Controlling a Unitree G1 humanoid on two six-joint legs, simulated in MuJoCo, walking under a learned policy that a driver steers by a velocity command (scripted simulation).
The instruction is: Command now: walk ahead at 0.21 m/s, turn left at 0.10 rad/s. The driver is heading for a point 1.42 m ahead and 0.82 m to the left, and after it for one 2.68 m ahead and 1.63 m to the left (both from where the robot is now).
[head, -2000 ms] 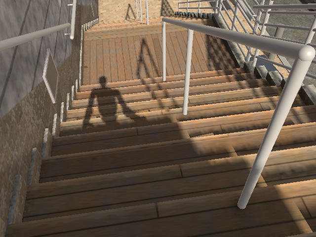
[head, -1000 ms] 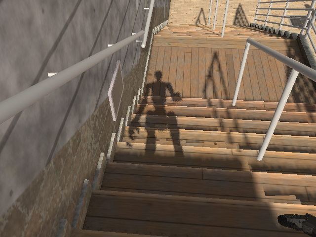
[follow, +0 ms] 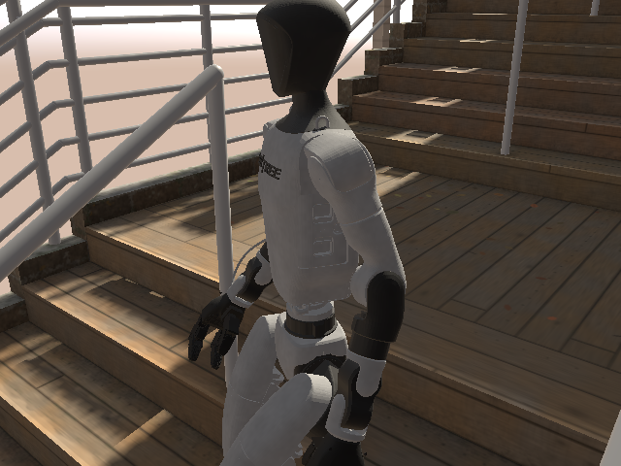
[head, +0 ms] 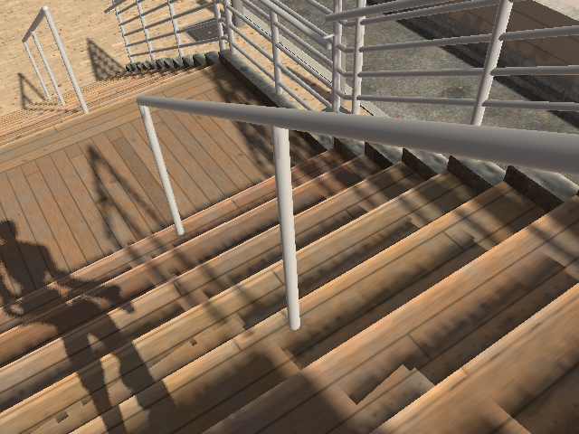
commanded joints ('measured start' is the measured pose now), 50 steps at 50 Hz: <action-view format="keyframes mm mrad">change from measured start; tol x32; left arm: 1 44 53 1 -10 2 -7 19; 37 -560 -24 -60 -579 57 101 -26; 50 -20 131 21 -279 62 66 -64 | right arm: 1 -14 -40 -9 -82 -3 10 17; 11 382 -118 -38 -5 11 41 93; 50 -65 -159 -40 -305 46 108 -46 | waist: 1 12 -145 26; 12 -55 342 -268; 16 -83 -104 -151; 44 64 156 -31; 50 54 -348 119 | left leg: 1 153 -36 5 -115 104 -8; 8 23 10 -15 -354 -244 40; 12 1129 214 -271 -144 743 351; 13 1210 291 -415 -194 542 440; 16 764 294 -496 -388 -187 383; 27 604 57 -363 -257 131 288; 34 774 64 -516 -184 -29 315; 43 216 -2 -536 -473 -609 251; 47 -356 -358 -280 420 -1300 51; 50 -577 -230 -87 942 -1014 -50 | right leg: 1 -127 -210 139 -34 435 -116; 9 -54 -289 234 329 571 -139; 13 -802 -65 -2 1486 -388 195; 22 -777 -81 -43 1411 176 198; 30 -904 -69 27 1444 67 204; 36 -873 -67 52 1205 174 242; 41 -61 -62 4 103 276 199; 47 684 -548 495 -280 577 -86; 50 273 -469 456 -473 52 -134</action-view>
